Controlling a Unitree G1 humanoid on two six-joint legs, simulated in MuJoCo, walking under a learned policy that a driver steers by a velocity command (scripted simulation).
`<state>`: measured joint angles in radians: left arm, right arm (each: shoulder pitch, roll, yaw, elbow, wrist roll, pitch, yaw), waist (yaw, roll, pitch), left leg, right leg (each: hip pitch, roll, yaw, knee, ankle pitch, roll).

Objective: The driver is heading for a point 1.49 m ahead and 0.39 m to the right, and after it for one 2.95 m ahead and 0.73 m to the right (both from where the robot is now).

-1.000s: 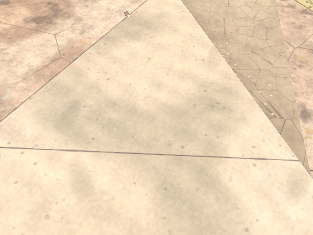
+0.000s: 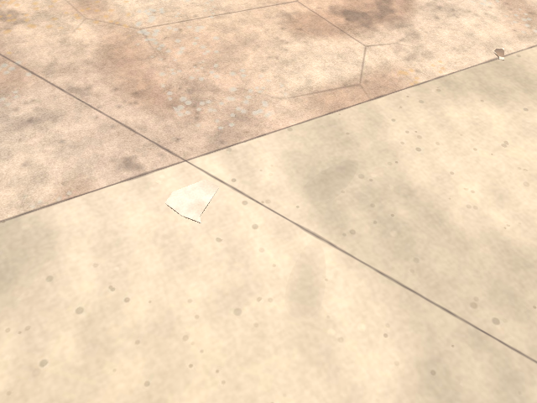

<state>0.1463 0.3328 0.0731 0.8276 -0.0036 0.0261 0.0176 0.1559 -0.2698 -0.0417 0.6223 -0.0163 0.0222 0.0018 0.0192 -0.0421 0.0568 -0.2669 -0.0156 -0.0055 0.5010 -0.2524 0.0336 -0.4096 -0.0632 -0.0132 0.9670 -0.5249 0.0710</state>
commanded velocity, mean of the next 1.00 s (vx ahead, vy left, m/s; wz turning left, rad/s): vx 0.04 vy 0.00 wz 0.05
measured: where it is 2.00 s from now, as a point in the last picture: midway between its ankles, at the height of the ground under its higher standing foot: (272, 367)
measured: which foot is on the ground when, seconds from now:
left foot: down 0.00-1.00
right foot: up 0.00-0.20, down 0.22-1.00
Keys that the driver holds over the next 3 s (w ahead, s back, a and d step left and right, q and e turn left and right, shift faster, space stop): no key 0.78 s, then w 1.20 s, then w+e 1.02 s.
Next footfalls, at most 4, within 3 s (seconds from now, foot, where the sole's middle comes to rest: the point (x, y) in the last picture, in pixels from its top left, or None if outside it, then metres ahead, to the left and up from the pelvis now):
0.22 right None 0.03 -0.14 -0.78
1.46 right None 0.43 -0.13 -0.78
2.02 left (228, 296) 0.73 0.11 -0.78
2.54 right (324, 222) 0.99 -0.16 -0.78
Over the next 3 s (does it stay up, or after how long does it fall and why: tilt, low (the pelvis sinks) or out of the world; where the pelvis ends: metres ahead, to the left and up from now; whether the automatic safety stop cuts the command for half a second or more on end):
stays up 1.10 -0.11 0.00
